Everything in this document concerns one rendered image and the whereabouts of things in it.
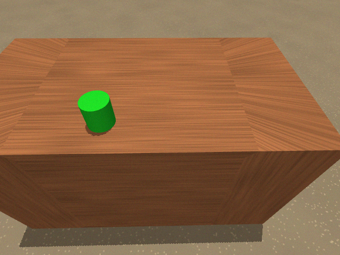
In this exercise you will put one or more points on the can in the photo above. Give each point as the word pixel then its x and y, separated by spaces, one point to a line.
pixel 97 111

